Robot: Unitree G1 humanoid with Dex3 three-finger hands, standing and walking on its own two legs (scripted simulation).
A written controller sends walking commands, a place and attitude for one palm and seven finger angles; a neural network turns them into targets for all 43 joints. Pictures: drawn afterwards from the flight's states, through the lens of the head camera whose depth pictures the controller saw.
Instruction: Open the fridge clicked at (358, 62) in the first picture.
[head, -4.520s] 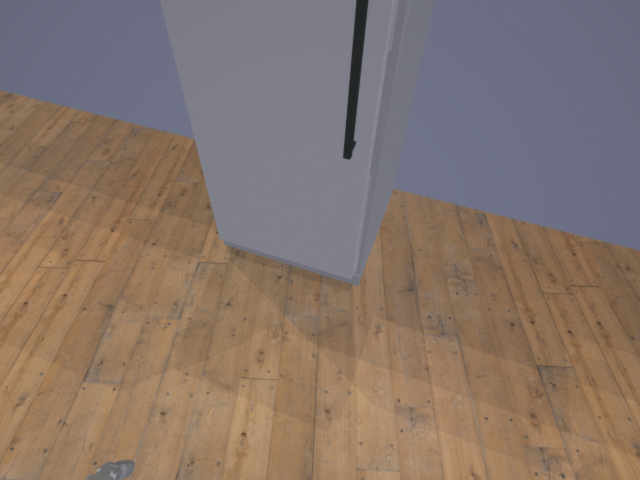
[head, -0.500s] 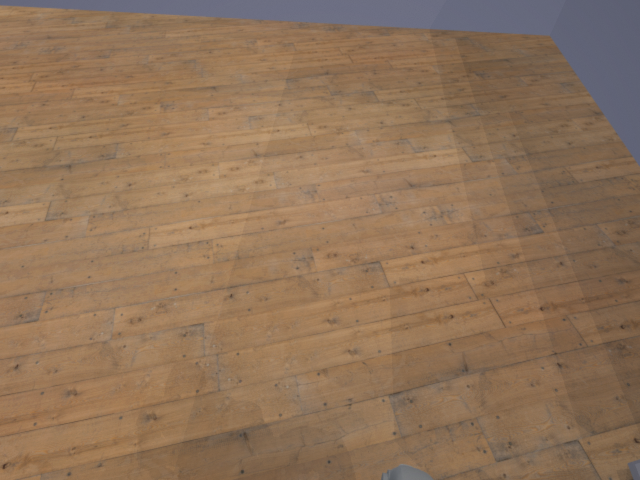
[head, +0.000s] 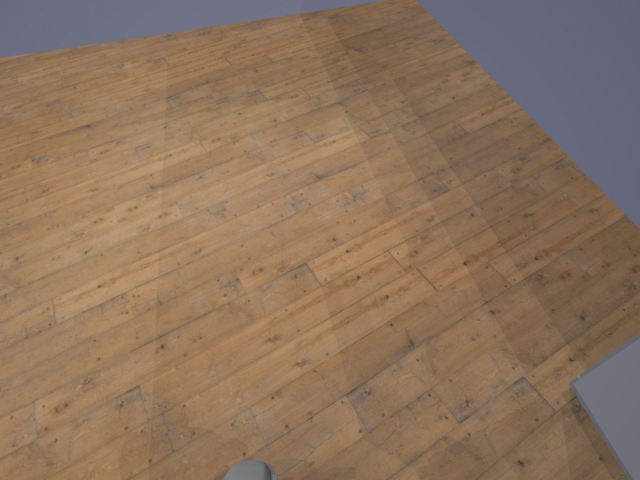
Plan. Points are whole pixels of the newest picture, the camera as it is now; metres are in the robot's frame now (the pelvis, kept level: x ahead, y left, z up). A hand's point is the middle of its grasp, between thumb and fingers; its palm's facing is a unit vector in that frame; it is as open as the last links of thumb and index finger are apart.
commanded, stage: turn to face it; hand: right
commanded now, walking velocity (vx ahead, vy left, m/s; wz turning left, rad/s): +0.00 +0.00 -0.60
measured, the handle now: out of the picture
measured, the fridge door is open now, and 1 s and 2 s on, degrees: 0 0 0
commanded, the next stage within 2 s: take the last steps up to it in 1.98 s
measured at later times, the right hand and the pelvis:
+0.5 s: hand out of the picture +0.00 -0.14 -0.15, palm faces +0.34 +0.90 -0.27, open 7.4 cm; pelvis -0.02 +0.08 +0.00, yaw -20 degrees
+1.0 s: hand out of the picture -0.10 -0.21 -0.16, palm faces +0.63 +0.73 -0.27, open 7.4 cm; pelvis -0.03 +0.03 +0.00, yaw -38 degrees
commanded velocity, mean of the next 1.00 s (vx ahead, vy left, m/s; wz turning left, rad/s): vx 0.00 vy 0.00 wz -0.60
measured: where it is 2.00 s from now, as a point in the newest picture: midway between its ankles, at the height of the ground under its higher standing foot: outside the picture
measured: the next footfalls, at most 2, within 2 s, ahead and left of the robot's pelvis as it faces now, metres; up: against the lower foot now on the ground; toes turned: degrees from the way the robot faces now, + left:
left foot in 0.30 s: +0.04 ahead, +0.18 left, +0.00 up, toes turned -11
right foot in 0.72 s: -0.06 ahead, -0.08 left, +0.00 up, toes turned -34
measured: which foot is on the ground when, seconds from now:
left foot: up 0.00-0.28, down 0.30-0.72, up 0.74-1.00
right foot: down 0.00-0.28, up 0.30-0.70, down 0.72-1.00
